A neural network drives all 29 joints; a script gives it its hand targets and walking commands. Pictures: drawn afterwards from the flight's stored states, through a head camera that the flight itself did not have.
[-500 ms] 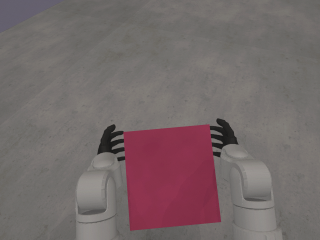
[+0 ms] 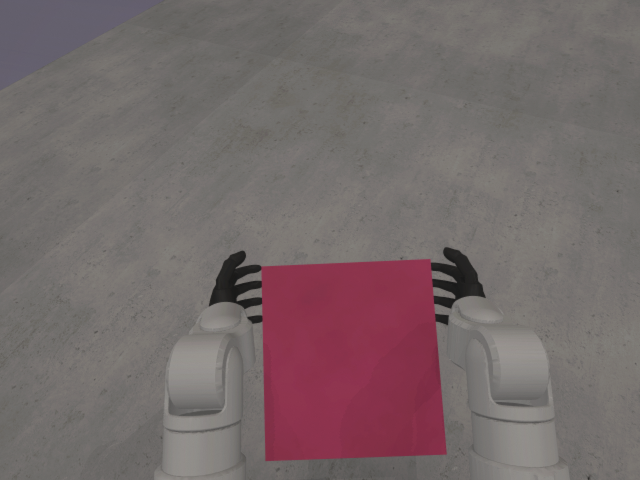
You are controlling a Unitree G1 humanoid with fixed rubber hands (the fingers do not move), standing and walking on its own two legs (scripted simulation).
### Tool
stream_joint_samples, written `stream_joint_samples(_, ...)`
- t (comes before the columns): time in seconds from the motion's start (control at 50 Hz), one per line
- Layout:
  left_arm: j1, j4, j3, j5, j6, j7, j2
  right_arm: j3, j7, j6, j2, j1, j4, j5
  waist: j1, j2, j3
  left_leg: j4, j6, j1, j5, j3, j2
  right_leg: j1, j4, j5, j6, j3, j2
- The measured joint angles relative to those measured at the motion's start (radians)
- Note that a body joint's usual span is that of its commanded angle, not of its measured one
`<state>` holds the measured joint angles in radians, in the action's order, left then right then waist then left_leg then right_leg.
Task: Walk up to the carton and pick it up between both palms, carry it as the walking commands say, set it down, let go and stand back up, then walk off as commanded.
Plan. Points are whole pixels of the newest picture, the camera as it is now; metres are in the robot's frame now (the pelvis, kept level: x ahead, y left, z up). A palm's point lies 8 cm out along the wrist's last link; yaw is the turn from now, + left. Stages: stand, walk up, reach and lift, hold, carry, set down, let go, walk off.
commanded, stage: carry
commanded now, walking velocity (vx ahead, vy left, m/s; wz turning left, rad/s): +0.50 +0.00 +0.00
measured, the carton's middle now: (345, 342) +0.30 +0.00 -0.05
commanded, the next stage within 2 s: none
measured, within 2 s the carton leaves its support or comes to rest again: neither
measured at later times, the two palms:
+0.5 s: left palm (238, 130) +0.63 +0.16 +0.08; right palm (400, 127) +0.60 -0.11 +0.09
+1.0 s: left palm (277, 35) +0.95 +0.11 +0.09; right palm (399, 32) +0.96 -0.17 +0.08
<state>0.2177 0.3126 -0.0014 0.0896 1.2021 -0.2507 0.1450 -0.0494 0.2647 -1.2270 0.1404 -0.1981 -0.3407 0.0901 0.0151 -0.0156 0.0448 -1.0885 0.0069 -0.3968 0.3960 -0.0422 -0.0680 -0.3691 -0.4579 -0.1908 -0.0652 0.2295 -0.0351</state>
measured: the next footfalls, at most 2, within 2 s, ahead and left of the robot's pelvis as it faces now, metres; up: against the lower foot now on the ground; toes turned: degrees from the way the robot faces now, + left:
left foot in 0.32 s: +0.40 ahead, +0.12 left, +0.00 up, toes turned +8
right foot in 0.78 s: +0.69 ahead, -0.11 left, +0.00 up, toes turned -13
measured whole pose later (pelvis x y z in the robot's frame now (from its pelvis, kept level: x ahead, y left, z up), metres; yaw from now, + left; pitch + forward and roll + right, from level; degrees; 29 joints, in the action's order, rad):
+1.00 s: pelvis +0.68 -0.03 +0.01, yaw -1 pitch +6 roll +2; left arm 0.19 0.35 0.02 0.07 1.19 -0.24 0.14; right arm -0.03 0.26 -1.20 0.14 -0.20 -0.34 0.09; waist 0.02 0.00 0.01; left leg -0.94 0.01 -0.56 0.30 -0.06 -0.08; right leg -0.22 -0.31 -0.20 -0.06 0.20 -0.04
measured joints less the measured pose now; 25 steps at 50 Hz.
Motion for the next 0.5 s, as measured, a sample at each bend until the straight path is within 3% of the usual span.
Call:
stream_joint_samples(0.12, -0.036, 0.06, 0.015, -0.021, -0.015, 0.011, -0.006, 0.027, 0.002, 0.03, -0.001, 0.006, -0.014, -0.004, 0.007, 0.02, -0.03, 0.214, 0.004, -0.184, -0.127, -0.024, -0.008, 0.189, 0.172, -0.019, 0.018, -0.027, -0.01)
stream_joint_samples(0.26, -0.055, 0.128, -0.008, -0.029, -0.01, 0.01, -0.009, 0.026, 0.003, 0.017, -0.002, 0.016, -0.093, -0.009, -0.005, 0.022, -0.001, 0.581, -0.01, -0.163, -0.316, -0.124, 0.013, 0.386, 0.226, -0.144, 0.081, -0.051, -0.029)
stream_joint_samples(0.3, -0.055, 0.135, -0.011, -0.023, 0.003, 0.005, -0.009, 0.026, 0.003, 0.005, -0.001, 0.01, -0.095, -0.009, -0.005, 0.023, 0.016, 0.661, -0.022, -0.102, -0.334, -0.165, 0.03, 0.412, 0.147, -0.229, 0.101, -0.065, -0.04)
stream_joint_samples(0.32, -0.054, 0.134, -0.007, -0.018, 0.01, 0.002, -0.01, 0.029, 0.002, 0.004, 0.0, 0.002, -0.081, -0.009, -0.009, 0.027, 0.027, 0.656, -0.049, -0.086, -0.35, -0.172, 0.033, 0.39, 0.044, -0.282, 0.105, -0.073, -0.051)
stream_joint_samples(0.36, -0.037, 0.102, 0.014, -0.01, 0.009, -0.007, -0.007, 0.03, -0.001, 0.014, 0.004, -0.018, -0.028, -0.012, -0.026, 0.049, 0.028, 0.563, -0.089, -0.097, -0.284, -0.183, 0.04, 0.247, -0.303, -0.284, 0.085, -0.126, -0.071)
stream_joint_samples(0.4, -0.023, 0.07, 0.026, -0.002, 0.017, -0.014, -0.005, 0.029, -0.002, 0.011, 0.006, -0.028, 0.01, -0.011, -0.028, 0.043, 0.015, 0.57, -0.094, -0.06, -0.234, -0.18, 0.034, 0.087, -0.583, -0.249, 0.067, -0.178, -0.036)
stream_joint_samples(0.44, -0.017, 0.05, 0.027, 0.001, 0.025, -0.015, -0.004, 0.026, -0.004, 0.006, 0.005, -0.022, 0.024, -0.011, -0.026, 0.039, 0.001, 0.63, -0.076, 0.003, -0.231, -0.177, 0.031, -0.033, -0.668, -0.186, 0.061, -0.181, -0.023)
stream_joint_samples(0.5, -0.014, 0.036, 0.024, 0.003, 0.016, -0.009, -0.003, 0.021, -0.011, 0.013, 0.002, -0.007, 0.022, -0.015, -0.022, 0.038, -0.014, 0.731, -0.073, 0.104, -0.228, -0.17, 0.033, -0.148, -0.576, -0.112, 0.062, -0.162, -0.031)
